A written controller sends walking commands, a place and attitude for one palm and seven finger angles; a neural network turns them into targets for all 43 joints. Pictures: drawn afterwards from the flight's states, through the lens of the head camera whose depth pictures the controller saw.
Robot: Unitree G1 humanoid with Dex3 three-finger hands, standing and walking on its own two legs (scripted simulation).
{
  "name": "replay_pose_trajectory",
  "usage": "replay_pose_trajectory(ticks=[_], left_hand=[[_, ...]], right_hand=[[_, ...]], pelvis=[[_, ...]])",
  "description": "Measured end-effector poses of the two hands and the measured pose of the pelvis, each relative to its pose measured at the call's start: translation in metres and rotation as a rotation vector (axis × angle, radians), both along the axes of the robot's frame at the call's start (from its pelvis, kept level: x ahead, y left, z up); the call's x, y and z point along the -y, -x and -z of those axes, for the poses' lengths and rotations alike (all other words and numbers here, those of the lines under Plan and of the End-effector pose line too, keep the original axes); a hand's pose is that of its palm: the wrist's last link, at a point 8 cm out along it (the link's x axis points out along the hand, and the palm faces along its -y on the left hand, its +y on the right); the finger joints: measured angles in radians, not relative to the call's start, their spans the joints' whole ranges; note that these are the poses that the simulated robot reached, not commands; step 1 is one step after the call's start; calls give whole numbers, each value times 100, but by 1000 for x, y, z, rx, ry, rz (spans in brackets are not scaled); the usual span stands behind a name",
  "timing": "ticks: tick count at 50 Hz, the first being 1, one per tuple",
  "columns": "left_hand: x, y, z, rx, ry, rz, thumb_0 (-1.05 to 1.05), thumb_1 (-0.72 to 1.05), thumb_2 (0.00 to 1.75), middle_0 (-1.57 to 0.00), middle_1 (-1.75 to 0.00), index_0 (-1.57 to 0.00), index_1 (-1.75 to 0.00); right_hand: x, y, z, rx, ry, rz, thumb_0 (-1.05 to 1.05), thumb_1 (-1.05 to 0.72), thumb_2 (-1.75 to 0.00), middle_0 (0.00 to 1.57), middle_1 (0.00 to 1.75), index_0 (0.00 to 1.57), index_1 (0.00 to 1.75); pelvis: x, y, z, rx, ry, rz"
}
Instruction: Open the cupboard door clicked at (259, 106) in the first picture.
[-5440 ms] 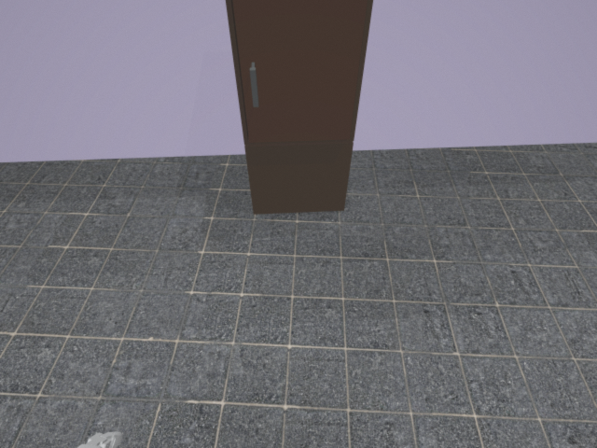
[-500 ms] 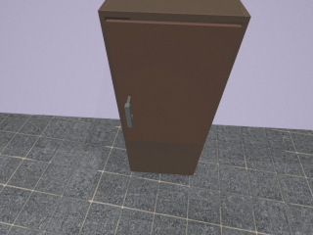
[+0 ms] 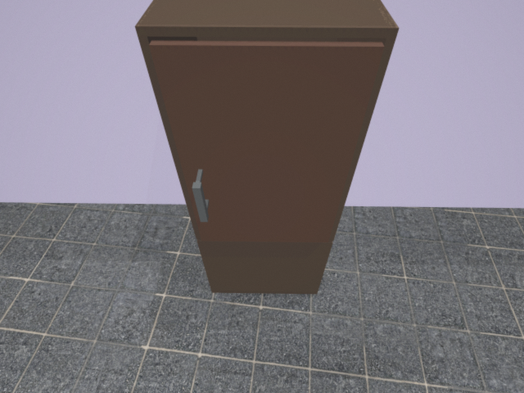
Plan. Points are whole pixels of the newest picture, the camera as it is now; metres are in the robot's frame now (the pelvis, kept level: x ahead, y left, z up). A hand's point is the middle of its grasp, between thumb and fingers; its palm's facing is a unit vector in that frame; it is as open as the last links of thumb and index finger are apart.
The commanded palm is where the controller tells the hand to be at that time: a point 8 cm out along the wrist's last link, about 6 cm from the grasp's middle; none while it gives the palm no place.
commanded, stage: look again from close up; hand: left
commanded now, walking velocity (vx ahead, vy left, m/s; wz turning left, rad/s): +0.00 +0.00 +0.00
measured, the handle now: (202, 196) +0.56 +0.17 -0.10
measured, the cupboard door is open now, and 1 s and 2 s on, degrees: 0 0 0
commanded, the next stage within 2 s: raise the hand with hooked fingers in 0.60 s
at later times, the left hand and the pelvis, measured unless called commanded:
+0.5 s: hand out of the picture -0.01 +0.20 -0.17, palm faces +0.02 -0.98 -0.22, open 7.3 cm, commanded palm none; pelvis -0.02 +0.02 +0.00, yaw +0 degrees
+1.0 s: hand (141, 352) +0.19 +0.19 -0.03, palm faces +0.05 -1.00 -0.01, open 7.9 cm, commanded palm +0.11 +0.26 -0.07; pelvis -0.03 +0.01 -0.06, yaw +0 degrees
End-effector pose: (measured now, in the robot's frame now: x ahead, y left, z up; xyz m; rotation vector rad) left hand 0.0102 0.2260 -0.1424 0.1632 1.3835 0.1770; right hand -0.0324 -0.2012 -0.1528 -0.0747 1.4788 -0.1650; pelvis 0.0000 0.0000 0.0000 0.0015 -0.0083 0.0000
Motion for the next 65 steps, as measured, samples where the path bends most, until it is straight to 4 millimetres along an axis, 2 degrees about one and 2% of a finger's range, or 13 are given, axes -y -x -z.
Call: replay_pose_trajectory(ticks=[6,10,14,26,36,38,40,44,47,51,57,61,65], left_hand=[[4,2,-2,23,-7,-2,1,94,90,-20,-30,-20,-29],[1,12,2,42,-7,16,1,93,90,-20,-30,-21,-29],[-5,21,3,27,3,20,1,92,90,-20,-30,-21,-29],[-18,28,-4,18,1,18,0,91,90,-20,-30,-20,-29],[-16,24,0,-8,6,25,0,91,90,-20,-30,-20,-29],[-23,-3,-16,158,-16,-55,2,92,90,-20,-30,-21,-30],[-31,-44,-48,429,-62,-83,2,92,89,-21,-31,-21,-30],[-35,-122,-102,909,-51,-58,2,88,87,-21,-34,-21,-33],[-30,-153,-119,1198,31,20,1,82,85,-21,-37,-21,-36],[-18,-147,-106,1407,143,184,1,74,82,-21,-42,-21,-41],[-29,-105,-50,1286,168,107,1,59,76,-23,-51,-23,-50],[-45,-92,-51,1288,82,84,1,49,72,-23,-56,-24,-56],[-52,-107,-63,1354,80,158,1,40,68,-24,-62,-24,-62]], right_hand=[[9,-14,0,38,9,-31,0,-92,-90,20,30,20,30],[19,-22,2,99,37,-40,1,-93,-90,20,30,20,30],[17,-26,0,154,44,-51,1,-92,-90,20,30,20,30],[-6,-10,1,117,1,-77,1,-93,-90,20,30,20,30],[-9,-4,1,64,-3,-61,0,-91,-90,20,30,20,30],[-3,-15,-4,149,32,-57,1,-91,-90,20,30,20,30],[8,-34,-11,285,83,-49,2,-92,-90,20,30,20,30],[31,-88,-25,549,150,-92,2,-92,-90,20,30,20,30],[46,-134,-37,735,187,-138,2,-92,-90,20,30,20,30],[56,-189,-48,935,221,-219,1,-91,-90,20,30,20,30],[40,-239,-37,1054,216,-311,1,-91,-90,20,30,20,30],[15,-241,-12,1008,161,-351,1,-91,-90,20,30,20,30],[-7,-218,21,905,92,-357,1,-91,-90,20,30,20,30]], pelvis=[[4,4,-1,3,5,-2],[-3,14,5,1,27,-7],[-10,17,6,11,13,-2],[-20,20,2,9,-7,3],[-19,14,2,-1,-3,8],[-19,14,3,-5,-4,11],[-19,13,5,-18,-5,-1],[-19,20,16,-82,-3,-31],[-16,27,34,-156,-10,-12],[-12,35,68,-231,-13,1],[-8,42,108,-286,2,-12],[-6,48,119,-302,34,-29],[-7,55,124,-320,61,-41]])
